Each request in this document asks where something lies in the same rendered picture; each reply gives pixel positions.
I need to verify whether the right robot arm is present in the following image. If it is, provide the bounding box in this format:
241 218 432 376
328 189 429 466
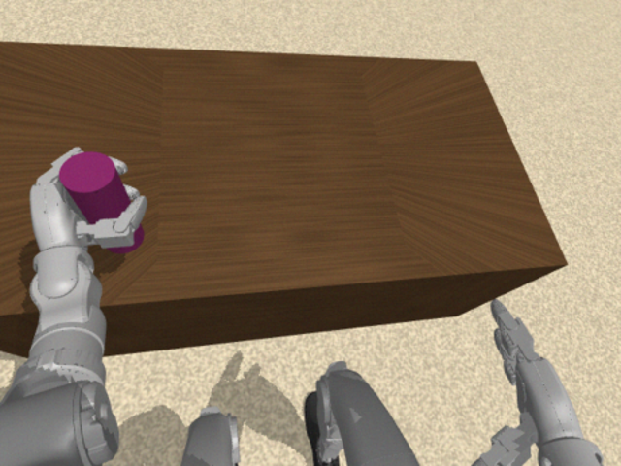
538 437 604 466

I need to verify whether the right robot foot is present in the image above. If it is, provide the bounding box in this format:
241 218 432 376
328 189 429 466
305 391 340 466

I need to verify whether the left robot arm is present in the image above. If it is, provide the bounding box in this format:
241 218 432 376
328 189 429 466
0 246 119 466

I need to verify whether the left robot hand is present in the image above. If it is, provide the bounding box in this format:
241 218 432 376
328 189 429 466
30 147 147 252

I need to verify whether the can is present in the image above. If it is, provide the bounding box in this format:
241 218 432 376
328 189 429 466
59 151 145 253

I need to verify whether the right robot hand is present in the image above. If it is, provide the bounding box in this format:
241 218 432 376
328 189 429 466
472 299 584 466

